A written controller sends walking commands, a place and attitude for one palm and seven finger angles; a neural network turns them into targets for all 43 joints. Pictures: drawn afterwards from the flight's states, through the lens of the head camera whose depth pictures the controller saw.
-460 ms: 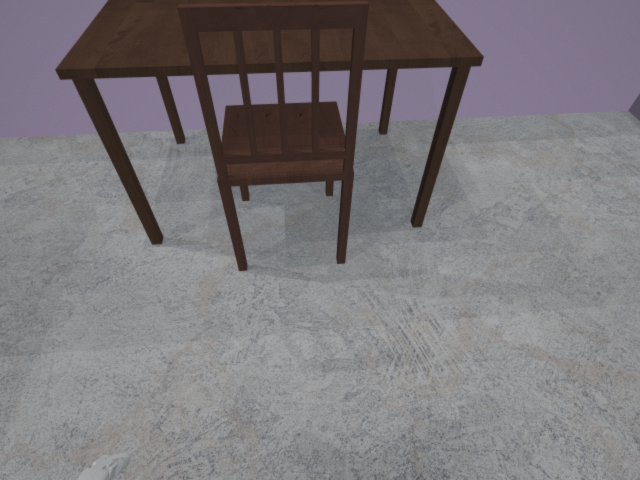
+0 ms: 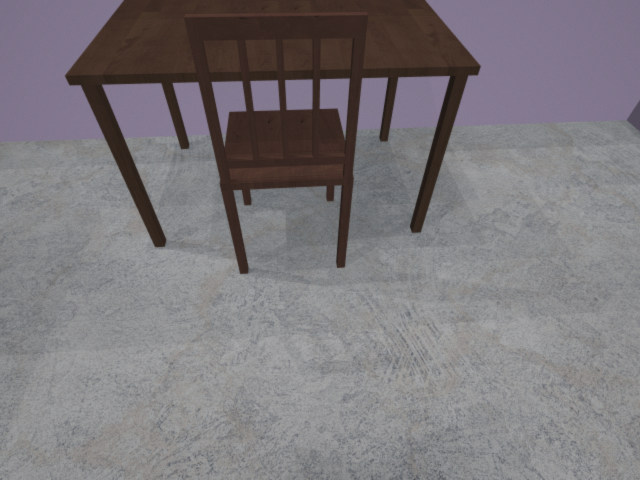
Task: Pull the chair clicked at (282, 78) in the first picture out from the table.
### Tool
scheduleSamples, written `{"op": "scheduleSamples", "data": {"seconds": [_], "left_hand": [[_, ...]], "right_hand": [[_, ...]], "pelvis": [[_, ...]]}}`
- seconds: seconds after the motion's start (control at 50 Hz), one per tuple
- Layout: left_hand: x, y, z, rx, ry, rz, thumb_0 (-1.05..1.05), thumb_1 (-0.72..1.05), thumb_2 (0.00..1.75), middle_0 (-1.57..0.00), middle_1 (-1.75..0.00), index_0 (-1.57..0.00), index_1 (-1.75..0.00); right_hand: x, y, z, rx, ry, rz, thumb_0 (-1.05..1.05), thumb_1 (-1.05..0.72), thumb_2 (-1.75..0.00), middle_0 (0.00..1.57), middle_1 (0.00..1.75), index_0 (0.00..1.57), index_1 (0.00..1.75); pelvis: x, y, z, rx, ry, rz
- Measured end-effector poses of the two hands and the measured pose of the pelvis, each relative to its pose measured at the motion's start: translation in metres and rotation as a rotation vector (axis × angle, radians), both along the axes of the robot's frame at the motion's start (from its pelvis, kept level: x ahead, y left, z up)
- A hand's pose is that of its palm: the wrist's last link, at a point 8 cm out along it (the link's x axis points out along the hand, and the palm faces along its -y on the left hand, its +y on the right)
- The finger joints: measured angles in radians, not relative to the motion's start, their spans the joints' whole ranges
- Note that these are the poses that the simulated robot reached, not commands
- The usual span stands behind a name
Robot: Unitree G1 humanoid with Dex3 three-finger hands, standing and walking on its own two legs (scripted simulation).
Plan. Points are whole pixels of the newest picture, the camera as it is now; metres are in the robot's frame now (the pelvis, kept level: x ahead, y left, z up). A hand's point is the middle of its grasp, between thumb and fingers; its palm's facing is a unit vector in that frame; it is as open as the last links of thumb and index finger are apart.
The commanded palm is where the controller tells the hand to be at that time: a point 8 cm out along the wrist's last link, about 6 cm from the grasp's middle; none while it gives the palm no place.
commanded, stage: stand and wait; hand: left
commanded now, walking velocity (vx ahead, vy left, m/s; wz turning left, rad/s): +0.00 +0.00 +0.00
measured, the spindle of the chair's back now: (283, 104) +1.01 +0.17 -0.05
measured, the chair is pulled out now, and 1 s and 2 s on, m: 0.00 0.00 0.00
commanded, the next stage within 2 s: look at it before walking up in 0.40 s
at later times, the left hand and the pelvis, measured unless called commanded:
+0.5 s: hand out of the picture +0.06 +0.24 -0.15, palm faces -0.03 -0.94 -0.34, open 7.4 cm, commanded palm none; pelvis -0.02 -0.01 +0.00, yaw +0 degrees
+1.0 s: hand out of the picture +0.05 +0.24 -0.15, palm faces -0.03 -0.94 -0.34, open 7.3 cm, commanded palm none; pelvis -0.02 -0.01 +0.01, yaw +0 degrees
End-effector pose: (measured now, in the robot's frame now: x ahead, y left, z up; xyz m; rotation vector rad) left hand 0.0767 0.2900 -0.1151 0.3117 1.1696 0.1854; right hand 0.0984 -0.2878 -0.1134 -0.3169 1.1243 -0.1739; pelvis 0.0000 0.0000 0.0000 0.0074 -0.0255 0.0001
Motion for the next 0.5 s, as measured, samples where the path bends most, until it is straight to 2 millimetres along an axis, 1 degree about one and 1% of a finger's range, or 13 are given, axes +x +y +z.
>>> {"op": "scheduleSamples", "data": {"seconds": [0.12, 0.22, 0.34, 0.5], "left_hand": [[-0.019, 0.001, 0.0, 0.011, 0.044, 0.013, 0.01, 0.91, 0.9, -0.2, -0.3, -0.2, -0.3], [-0.026, 0.0, 0.001, 0.014, 0.054, 0.015, 0.01, 0.91, 0.9, -0.2, -0.3, -0.2, -0.3], [-0.025, -0.004, 0.002, 0.01, 0.041, 0.009, 0.01, 0.91, 0.9, -0.2, -0.3, -0.2, -0.3], [-0.021, -0.01, 0.003, 0.001, 0.021, -0.003, 0.0, 0.91, 0.9, -0.2, -0.3, -0.2, -0.3]], "right_hand": [[-0.026, -0.006, -0.005, 0.001, 0.063, -0.021, 0.0, -0.9, -0.9, 0.2, 0.3, 0.2, 0.3], [-0.042, -0.009, -0.007, 0.004, 0.093, -0.035, 0.01, -0.9, -0.9, 0.2, 0.3, 0.2, 0.3], [-0.051, -0.011, -0.008, 0.009, 0.099, -0.044, 0.0, -0.9, -0.9, 0.2, 0.3, 0.2, 0.3], [-0.056, -0.012, -0.007, 0.013, 0.094, -0.047, 0.0, -0.9, -0.9, 0.2, 0.3, 0.2, 0.3]], "pelvis": [[-0.006, -0.003, 0.001, 0.0, -0.003, 0.0], [-0.01, -0.005, 0.002, 0.0, -0.006, -0.001], [-0.015, -0.007, 0.003, 0.0, -0.01, -0.003], [-0.019, -0.009, 0.004, 0.0, -0.007, -0.005]]}}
